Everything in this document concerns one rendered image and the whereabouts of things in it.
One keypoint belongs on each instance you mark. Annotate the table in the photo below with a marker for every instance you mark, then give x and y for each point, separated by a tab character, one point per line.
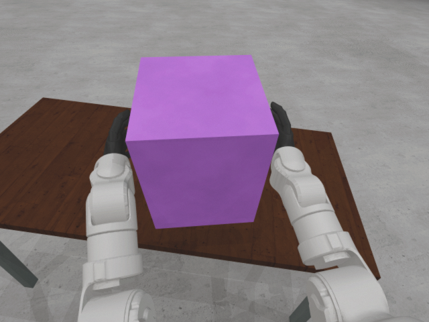
48	154

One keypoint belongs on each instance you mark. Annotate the carton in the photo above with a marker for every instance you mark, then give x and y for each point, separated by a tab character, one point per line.
201	137

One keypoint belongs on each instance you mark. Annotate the robot left upper arm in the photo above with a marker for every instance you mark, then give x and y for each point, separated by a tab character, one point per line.
126	306

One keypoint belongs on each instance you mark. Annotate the right robot hand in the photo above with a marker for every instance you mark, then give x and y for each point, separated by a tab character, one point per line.
283	125

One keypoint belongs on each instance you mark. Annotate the right robot forearm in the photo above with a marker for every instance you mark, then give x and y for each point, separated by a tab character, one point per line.
322	241

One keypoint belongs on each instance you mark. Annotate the robot right upper arm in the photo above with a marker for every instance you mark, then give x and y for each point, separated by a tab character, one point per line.
348	294

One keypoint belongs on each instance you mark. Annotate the left robot forearm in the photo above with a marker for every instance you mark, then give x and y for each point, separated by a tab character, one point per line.
111	225

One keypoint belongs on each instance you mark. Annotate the left robot hand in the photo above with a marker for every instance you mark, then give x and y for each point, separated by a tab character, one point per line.
115	141

